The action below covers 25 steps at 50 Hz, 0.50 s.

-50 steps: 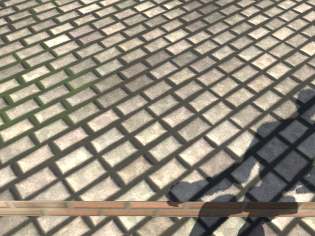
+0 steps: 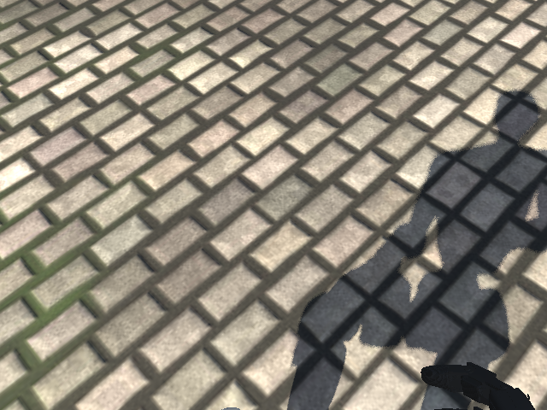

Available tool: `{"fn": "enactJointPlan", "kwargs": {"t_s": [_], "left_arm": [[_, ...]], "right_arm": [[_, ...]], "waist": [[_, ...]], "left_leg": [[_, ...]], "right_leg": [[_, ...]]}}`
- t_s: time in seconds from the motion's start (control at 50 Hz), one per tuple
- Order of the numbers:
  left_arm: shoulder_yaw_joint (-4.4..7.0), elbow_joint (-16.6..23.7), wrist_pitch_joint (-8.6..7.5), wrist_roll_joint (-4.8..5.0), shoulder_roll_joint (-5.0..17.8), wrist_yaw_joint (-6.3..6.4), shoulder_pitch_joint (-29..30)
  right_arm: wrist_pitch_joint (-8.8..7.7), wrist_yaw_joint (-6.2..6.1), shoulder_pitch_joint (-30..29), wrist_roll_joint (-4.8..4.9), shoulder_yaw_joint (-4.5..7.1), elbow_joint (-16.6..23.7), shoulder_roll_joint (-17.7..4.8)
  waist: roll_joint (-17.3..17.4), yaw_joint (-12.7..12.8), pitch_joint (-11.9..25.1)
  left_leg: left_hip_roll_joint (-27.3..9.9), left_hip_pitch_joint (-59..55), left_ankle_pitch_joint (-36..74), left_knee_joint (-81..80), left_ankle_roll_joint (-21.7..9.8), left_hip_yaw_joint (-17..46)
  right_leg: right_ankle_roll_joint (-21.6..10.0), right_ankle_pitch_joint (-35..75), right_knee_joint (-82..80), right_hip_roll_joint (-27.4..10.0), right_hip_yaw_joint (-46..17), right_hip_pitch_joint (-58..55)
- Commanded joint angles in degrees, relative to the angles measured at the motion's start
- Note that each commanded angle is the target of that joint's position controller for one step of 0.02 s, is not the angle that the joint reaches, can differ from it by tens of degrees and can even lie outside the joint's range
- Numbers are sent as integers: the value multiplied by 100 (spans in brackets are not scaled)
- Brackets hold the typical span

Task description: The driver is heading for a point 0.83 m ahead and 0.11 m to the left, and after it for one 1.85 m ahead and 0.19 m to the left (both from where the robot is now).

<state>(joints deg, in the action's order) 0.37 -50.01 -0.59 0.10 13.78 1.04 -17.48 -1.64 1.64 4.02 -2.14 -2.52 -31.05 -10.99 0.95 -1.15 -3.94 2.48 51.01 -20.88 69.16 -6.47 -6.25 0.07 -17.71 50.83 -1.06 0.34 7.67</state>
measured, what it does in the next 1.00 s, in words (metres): climbs, turning left: right foot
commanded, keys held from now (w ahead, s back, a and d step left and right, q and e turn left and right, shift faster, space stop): q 0.40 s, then w+q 0.14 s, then w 0.46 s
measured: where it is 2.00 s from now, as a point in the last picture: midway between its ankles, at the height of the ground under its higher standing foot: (191, 199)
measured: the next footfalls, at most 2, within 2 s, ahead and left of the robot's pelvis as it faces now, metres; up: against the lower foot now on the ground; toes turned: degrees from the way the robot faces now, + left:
right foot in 0.62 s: +0.31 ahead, -0.12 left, +0.00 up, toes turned +28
left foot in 1.16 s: +0.54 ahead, +0.24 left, +0.00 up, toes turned +27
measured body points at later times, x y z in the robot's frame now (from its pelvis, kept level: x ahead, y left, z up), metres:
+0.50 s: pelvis +0.14 -0.02 +0.12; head +0.15 +0.01 +0.57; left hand +0.22 +0.27 +0.02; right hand +0.38 -0.22 +0.05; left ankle +0.14 +0.06 -0.62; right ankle +0.27 -0.15 -0.55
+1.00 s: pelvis +0.34 +0.00 +0.13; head +0.37 -0.02 +0.58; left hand +0.19 +0.19 +0.01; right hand +0.63 -0.11 +0.03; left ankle +0.42 +0.23 -0.55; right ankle +0.28 -0.14 -0.62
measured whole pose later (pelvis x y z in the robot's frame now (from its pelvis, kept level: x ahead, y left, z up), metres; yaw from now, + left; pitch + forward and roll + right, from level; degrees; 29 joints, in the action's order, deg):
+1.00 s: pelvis +0.34 +0.00 +0.13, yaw +26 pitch +2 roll +1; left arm 0.2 -47.7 -4.8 0.0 10.3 0.2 -30.7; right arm -3.9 1.8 6.7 1.3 2.7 -38.4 -14.4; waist 2.5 6.0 0.3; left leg -3.9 40.6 -0.8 45.0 -0.7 0.6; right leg -2.4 -16.0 11.1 0.9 -1.8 -3.0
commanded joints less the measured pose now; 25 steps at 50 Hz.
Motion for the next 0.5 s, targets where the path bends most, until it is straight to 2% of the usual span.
{"fn": "enactJointPlan", "kwargs": {"t_s": [0.02, 0.04, 0.06, 0.08, 0.1, 0.14, 0.16, 0.18, 0.2, 0.22, 0.24, 0.26, 0.28, 0.32, 0.36, 0.4, 0.46, 0.5], "left_arm": [[241, 902, -305, 49, 823, -397, 108], [163, 1102, -234, -9, 524, -313, 569], [103, 1177, -179, -23, 337, -242, 516], [79, 1257, -120, 0, 309, -205, 396], [45, 1361, -63, 3, 248, -174, 263], [22, 1467, -57, 19, 286, -84, 251], [-53, 1640, -77, -59, 193, -12, 332], [-26, 1727, -81, -136, 279, 83, 516], [-61, 1941, -71, -209, 272, 185, 841], [-74, 2075, -76, -254, 284, 235, 1075], [-30, 1988, -66, -204, 373, 270, 1065], [9, 1964, -48, -147, 462, 306, 1046], [21, 1964, -23, -95, 469, 327, 1047], [45, 2006, 20, -35, 441, 339, 1147], [82, 2041, 4, -18, 437, 331, 1265], [90, 2053, -43, -12, 402, 306, 1329], [113, 1990, -194, 6, 415, 173, 1330], [138, 1960, -306, 26, 456, 79, 1400]], "right_arm": [[-25, -118, 1276, -128, 524, 201, -1285], [-44, -69, 1166, 212, 472, 24, -989], [-76, -95, 968, 312, 438, -97, -799], [-122, -129, 835, 292, 437, -159, -697], [-142, -143, 699, 260, 414, -141, -606], [-187, -205, 736, 278, 404, -178, -636], [-157, -220, 775, 335, 434, -227, -722], [-102, -231, 821, 365, 496, -252, -879], [7, -283, 669, 353, 539, -190, -982], [95, -356, 821, 328, 557, -184, -1014], [84, -388, 747, 256, 553, -23, -1003], [71, -438, 762, 202, 581, 42, -1109], [95, -489, 811, 213, 583, 76, -1124], [195, -564, 863, 233, 560, 160, -1117], [302, -595, 826, 219, 552, 245, -1116], [354, -610, 776, 206, 555, 325, -1087], [324, -539, 951, 246, 629, 308, -1177], [299, -471, 1093, 269, 679, 234, -1216]], "waist": [[503, -358, 2737], [-205, -222, 1552], [-471, 116, 860], [-349, 382, 571], [14, 519, 522], [69, 577, 455], [-49, 624, 481], [-113, 578, 532], [17, 553, 590], [229, 413, 708], [360, 321, 1081], [492, 246, 1287], [492, 185, 1423], [506, 84, 1397], [600, 18, 1212], [668, -31, 1074], [843, -160, 1044], [889, -247, 895]], "left_leg": [[-1719, -4466, 2417, -4161, -1257, 5335], [-1403, -3559, 1726, -4151, -981, 4818], [-1149, -2779, 981, -4123, -789, 4016], [-825, -2224, 1020, -4232, -590, 3351], [-734, -2122, 955, -4427, -584, 3269], [-619, -2128, 1500, -4669, -589, 2796], [-402, -2231, 1797, -4548, -487, 2379], [-282, -2258, 1901, -4530, -430, 2215], [-136, -2443, 2392, -4659, -410, 2156], [-191, -2779, 2809, -4742, -414, 2282], [-445, -3297, 3328, -4764, -322, 2480], [-656, -3666, 3563, -4660, -345, 2709], [-744, -3941, 3286, -4642, -346, 2888], [-780, -4097, 2205, -4708, -342, 3219], [-766, -4093, 1237, -4787, -414, 3464], [-727, -4103, 749, -4800, -445, 3604], [-721, -4131, -583, -5017, -601, 3939], [-743, -4085, -823, -4995, -689, 4024]], "right_leg": [[-82, -557, 4473, 756, -1245, 2609], [-97, -745, 4872, 696, -846, 3110], [-184, -551, 4813, 419, -774, 3396], [-251, -358, 4697, 217, -747, 3119], [-245, -329, 5088, 231, -663, 3246], [-258, -81, 4923, 146, -565, 3476], [-206, 157, 4174, 27, -609, 3557], [-125, 338, 3846, 39, -553, 3459], [13, 363, 2902, 84, -300, 3470], [170, 440, 2468, 195, -215, 3558], [261, 656, 2284, 150, -268, 3624], [376, 761, 2405, 102, -403, 3853], [448, 764, 2340, 87, -520, 4024], [527, 724, 2135, 143, -664, 4220], [551, 711, 1853, 198, -735, 4302], [528, 673, 1369, 222, -751, 4246], [428, 511, 315, 237, -674, 3862], [313, 180, -402, 249, -622, 3401]]}}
